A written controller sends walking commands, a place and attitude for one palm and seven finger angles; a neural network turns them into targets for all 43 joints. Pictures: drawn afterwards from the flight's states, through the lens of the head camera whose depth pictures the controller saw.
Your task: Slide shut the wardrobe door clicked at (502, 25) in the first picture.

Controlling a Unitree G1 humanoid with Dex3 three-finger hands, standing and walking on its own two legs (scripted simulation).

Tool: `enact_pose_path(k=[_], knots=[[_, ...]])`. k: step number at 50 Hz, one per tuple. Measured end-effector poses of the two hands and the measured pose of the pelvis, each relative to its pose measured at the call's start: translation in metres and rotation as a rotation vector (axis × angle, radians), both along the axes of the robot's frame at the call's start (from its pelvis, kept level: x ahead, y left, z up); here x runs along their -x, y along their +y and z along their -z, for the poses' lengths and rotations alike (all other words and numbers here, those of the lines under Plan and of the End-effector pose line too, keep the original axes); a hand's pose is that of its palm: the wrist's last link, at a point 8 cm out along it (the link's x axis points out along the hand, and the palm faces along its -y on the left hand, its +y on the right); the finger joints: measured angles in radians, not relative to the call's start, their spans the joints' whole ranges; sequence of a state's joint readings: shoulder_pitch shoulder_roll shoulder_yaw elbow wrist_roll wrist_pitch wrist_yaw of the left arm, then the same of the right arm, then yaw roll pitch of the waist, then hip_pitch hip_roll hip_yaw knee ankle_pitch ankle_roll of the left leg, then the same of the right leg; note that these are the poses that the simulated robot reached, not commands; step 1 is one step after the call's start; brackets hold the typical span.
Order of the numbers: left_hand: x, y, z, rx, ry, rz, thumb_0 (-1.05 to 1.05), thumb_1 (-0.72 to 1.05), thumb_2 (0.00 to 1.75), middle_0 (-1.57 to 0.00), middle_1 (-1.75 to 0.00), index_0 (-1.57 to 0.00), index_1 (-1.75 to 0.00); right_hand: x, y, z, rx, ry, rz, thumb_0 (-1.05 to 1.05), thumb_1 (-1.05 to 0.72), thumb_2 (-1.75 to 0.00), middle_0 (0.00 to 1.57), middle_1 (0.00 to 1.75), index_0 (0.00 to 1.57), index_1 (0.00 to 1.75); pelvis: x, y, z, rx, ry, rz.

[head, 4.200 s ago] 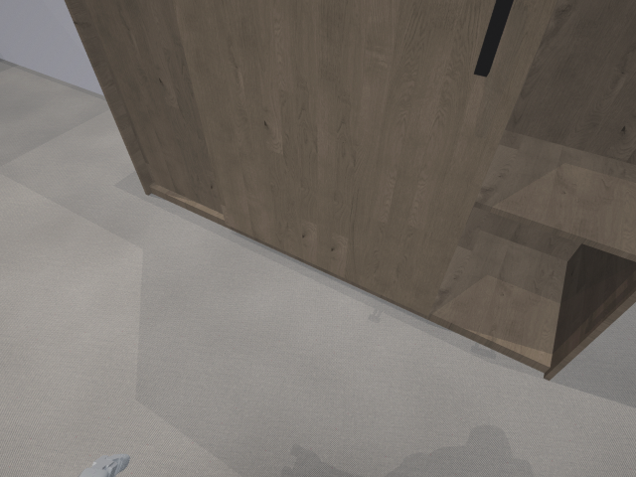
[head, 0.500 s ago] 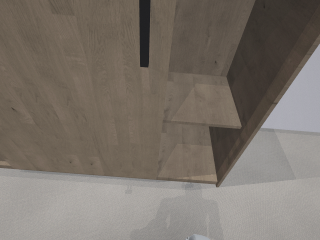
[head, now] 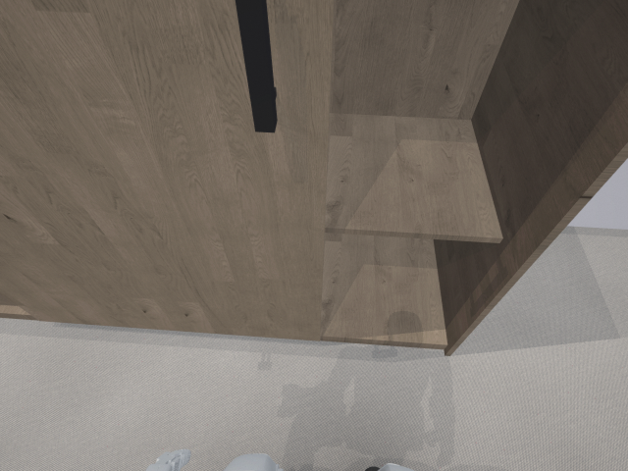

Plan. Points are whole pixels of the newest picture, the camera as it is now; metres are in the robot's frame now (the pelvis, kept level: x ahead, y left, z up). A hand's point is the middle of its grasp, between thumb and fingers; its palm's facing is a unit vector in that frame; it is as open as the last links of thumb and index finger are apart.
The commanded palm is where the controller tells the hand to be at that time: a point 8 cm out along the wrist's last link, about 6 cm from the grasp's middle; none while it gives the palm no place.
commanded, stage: come to a stop and stand still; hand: left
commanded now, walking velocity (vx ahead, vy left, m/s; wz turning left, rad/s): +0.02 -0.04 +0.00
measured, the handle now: (259, 29) +0.50 +0.09 +0.27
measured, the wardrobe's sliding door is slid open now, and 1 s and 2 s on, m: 0.41 0.41 0.41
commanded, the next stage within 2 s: look again from close up in 1.10 s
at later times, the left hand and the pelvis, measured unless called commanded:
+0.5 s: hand out of the picture -0.05 +0.24 -0.16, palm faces +0.00 -0.97 -0.24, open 7.4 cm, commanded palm none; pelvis -0.03 +0.05 +0.01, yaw -3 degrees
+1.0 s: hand out of the picture -0.08 +0.18 -0.16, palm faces +0.00 -0.99 -0.16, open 7.4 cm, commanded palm none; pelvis -0.05 +0.03 +0.01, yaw -2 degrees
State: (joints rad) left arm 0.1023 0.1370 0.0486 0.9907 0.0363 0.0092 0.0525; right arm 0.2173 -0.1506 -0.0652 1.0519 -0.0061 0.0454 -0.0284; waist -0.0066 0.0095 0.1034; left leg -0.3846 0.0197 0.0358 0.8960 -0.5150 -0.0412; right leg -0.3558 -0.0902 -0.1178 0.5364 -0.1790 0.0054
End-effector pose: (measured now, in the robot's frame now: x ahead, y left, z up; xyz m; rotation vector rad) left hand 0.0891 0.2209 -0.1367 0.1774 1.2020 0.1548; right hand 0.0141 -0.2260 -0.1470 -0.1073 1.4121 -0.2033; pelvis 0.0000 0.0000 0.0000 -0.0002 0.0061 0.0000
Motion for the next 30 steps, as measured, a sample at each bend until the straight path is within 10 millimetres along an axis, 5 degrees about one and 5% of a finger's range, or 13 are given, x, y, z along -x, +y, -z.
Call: enact_pose_path(k=[5,15,22,30], knots=[[0.023,0.036,0.018,0.016,0.023,-0.016,0.0,0.91,0.9,-0.2,-0.3,-0.2,-0.3,-0.026,0.008,-0.009,0.073,-0.151,-0.03,0.0,-0.91,-0.9,0.2,0.3,0.2,0.3,0.011,0.026,0.01,0.01,-0.016,0.008],[0.092,0.076,0.005,0.008,0.152,-0.063,0.0,0.91,0.9,-0.2,-0.3,-0.2,-0.3,-0.017,0.047,-0.031,0.065,-0.166,-0.069,0.0,-0.91,-0.9,0.2,0.3,0.2,0.3,0.02,0.051,-0.01,0.006,0.008,0.024],[0.135,0.072,-0.003,-0.012,0.271,-0.042,0.0,0.91,0.9,-0.19,-0.3,-0.2,-0.3,0.005,0.054,-0.018,0.024,-0.143,-0.025,0.0,-0.92,-0.9,0.2,0.3,0.2,0.3,0.026,0.054,-0.01,-0.02,0.01,0.038],[0.144,0.045,-0.009,0.003,0.233,-0.019,0.0,0.91,0.9,-0.2,-0.3,-0.2,-0.3,0.055,0.052,-0.005,-0.027,-0.051,0.011,0.0,-0.93,-0.9,0.2,0.3,0.2,0.3,0.036,0.049,-0.012,-0.014,-0.022,0.038]])
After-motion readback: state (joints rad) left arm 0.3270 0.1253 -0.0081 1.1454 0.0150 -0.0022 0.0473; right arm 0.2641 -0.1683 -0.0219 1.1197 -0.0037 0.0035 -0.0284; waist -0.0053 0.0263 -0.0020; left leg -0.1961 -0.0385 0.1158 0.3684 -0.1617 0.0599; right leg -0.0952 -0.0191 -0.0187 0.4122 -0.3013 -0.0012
